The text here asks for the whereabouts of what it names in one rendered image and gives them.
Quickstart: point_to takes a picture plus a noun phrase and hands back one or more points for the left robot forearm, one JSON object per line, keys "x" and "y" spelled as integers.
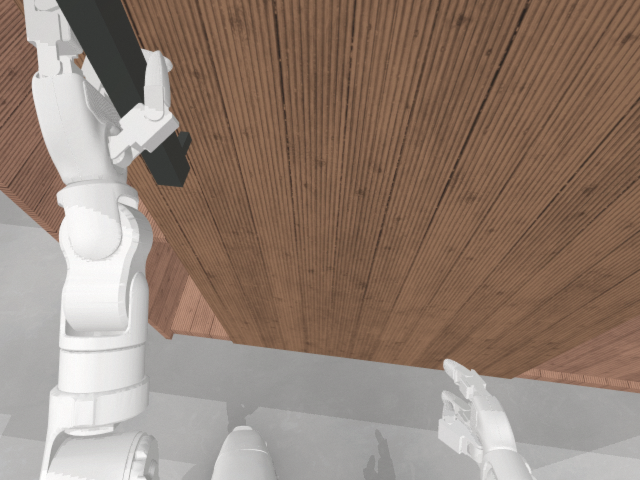
{"x": 104, "y": 313}

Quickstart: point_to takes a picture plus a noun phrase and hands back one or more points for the robot right hand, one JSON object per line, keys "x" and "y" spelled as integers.
{"x": 481, "y": 426}

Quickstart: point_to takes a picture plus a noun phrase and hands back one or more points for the robot left hand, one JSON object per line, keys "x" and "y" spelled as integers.
{"x": 76, "y": 114}

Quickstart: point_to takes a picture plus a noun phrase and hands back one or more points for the right robot forearm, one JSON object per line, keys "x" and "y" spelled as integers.
{"x": 503, "y": 464}

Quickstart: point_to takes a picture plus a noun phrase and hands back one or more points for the wardrobe door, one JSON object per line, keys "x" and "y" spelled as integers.
{"x": 614, "y": 354}
{"x": 404, "y": 181}

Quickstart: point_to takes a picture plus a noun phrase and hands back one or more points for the robot left thigh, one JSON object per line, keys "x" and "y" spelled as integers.
{"x": 244, "y": 456}

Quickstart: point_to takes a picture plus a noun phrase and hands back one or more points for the robot left upper arm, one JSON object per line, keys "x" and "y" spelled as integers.
{"x": 108, "y": 456}

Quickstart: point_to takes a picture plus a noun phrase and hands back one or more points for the handle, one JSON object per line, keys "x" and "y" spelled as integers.
{"x": 108, "y": 40}

